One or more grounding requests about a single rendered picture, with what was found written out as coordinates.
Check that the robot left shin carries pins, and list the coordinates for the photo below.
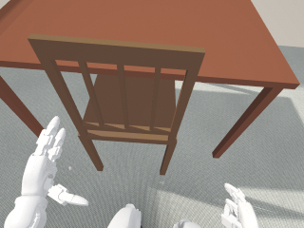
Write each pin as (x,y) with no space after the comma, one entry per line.
(130,205)

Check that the robot left forearm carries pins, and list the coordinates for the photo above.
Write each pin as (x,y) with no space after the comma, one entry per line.
(29,212)

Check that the chair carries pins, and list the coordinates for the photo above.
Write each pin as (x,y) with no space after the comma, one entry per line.
(121,108)

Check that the robot right hand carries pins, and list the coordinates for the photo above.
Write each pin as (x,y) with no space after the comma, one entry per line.
(244,215)

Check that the robot left hand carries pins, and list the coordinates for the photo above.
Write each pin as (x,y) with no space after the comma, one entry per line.
(42,163)

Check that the table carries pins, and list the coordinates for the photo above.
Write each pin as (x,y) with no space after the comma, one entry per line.
(239,49)

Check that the robot left thigh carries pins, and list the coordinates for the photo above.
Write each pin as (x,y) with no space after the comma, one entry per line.
(127,217)

